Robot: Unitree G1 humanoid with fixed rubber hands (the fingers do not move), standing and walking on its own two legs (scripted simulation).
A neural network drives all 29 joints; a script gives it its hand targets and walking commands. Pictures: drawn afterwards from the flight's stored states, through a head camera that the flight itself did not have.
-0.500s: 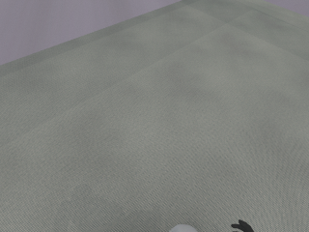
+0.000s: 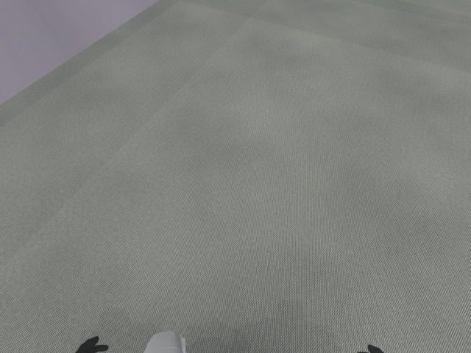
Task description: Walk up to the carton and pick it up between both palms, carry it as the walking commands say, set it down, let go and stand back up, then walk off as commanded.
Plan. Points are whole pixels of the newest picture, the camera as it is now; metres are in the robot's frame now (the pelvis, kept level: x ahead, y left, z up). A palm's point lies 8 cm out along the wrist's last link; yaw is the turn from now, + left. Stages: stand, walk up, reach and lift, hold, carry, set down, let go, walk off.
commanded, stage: walk off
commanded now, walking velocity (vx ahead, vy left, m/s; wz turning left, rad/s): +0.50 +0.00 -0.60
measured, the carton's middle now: out of the picture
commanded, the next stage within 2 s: stand in 1.56 s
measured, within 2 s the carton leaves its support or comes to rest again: neither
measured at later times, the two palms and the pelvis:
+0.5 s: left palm (95, 228) +0.37 +0.31 -0.13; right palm (343, 228) +0.36 -0.24 -0.10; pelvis +0.29 +0.05 +0.00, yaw -19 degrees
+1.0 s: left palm (226, 110) +0.76 +0.02 -0.11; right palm (381, 235) +0.36 -0.34 -0.13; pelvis +0.50 -0.11 -0.01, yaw -36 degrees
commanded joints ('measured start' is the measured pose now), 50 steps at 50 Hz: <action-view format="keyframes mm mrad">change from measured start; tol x32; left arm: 1 25 122 29 -46 -11 -34 6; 50 19 136 36 -61 -6 -13 11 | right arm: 1 78 -70 -21 -40 -12 25 14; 14 -376 -60 1 -179 13 9 24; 20 200 -298 -73 -62 -35 -32 -29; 50 86 -106 -23 -37 -4 -14 -4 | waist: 1 -17 -54 -100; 17 48 -153 -66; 21 -62 271 -423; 25 15 103 -59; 50 11 -50 -110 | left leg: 1 -59 22 -27 -62 60 -26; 14 -188 -115 -18 -541 246 3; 19 584 -44 -90 -727 202 101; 21 766 364 -741 -894 86 208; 26 313 157 -176 -966 250 151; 38 417 131 186 -973 550 130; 43 454 154 258 -495 1007 105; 44 246 131 251 -215 739 69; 45 -184 -16 220 124 -183 -1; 50 -123 39 -49 17 13 2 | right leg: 1 78 -248 289 -233 337 -104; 18 183 -208 353 105 686 19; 20 -254 -32 207 646 -134 74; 22 -363 -113 204 847 -231 66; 41 -196 -98 -88 149 -38 55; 44 358 -107 32 24 -84 -33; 45 639 -431 523 -33 -148 -122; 50 186 -318 347 -201 336 -97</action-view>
